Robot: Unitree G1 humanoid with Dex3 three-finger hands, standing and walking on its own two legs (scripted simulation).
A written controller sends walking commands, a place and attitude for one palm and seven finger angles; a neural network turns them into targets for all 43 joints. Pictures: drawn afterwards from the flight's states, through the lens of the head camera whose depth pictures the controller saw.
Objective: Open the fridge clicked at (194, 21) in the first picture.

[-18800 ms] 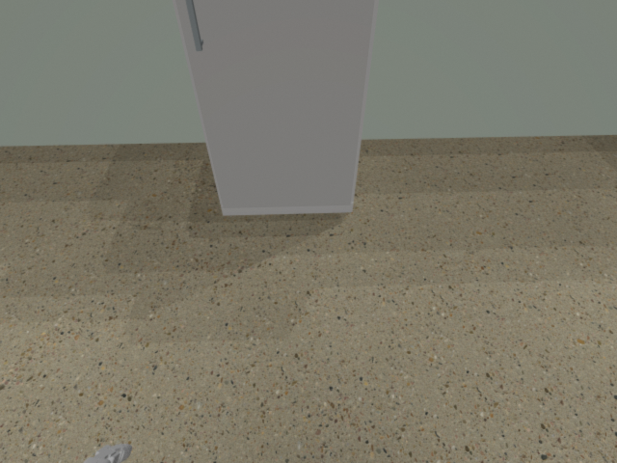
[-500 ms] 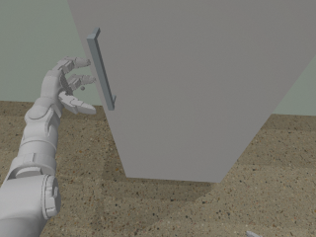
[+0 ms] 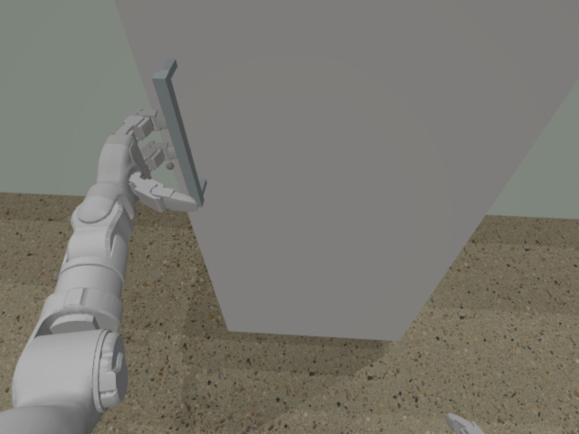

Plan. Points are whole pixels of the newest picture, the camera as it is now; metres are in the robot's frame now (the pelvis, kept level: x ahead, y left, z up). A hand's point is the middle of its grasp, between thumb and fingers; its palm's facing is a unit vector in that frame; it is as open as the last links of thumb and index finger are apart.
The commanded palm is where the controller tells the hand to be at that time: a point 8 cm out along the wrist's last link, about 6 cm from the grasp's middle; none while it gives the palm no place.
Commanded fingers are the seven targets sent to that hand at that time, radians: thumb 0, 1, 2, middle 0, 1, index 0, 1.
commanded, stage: feel for the door with the fingertips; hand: left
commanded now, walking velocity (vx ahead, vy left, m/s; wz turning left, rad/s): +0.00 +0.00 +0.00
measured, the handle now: (186, 142) +0.49 +0.16 +0.14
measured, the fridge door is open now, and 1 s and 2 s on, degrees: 0 0 0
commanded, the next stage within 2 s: slide the fingers in behind the handle in 0.30 s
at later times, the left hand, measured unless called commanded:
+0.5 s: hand (162, 156) +0.45 +0.18 +0.15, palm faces -0.07 -1.00 +0.01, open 13.5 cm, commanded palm +0.44 +0.23 +0.15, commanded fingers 0.00 -0.50 0.30 -0.30 -1.20 -0.30 -1.20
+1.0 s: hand (178, 164) +0.45 +0.16 +0.14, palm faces -0.08 -1.00 +0.00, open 13.8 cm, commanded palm +0.42 +0.21 +0.15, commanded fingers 0.00 -0.50 0.30 -0.30 -1.20 -0.30 -1.20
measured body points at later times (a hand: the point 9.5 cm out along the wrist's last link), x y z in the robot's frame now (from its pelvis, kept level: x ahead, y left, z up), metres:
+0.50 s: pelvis -0.01 +0.00 -0.01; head +0.04 +0.00 +0.44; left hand +0.45 +0.23 +0.15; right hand +0.04 -0.27 -0.12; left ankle -0.02 +0.10 -0.73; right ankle +0.02 -0.10 -0.73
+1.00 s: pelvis -0.01 +0.01 -0.01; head +0.03 +0.01 +0.44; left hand +0.45 +0.21 +0.14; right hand +0.07 -0.25 -0.12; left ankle -0.02 +0.10 -0.73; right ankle +0.02 -0.10 -0.73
